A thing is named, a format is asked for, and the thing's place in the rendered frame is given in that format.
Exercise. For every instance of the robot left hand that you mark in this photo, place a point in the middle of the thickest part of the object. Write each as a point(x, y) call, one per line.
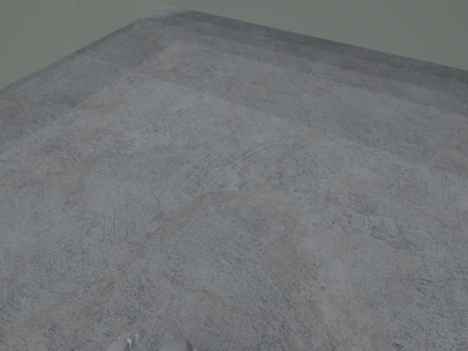
point(127, 340)

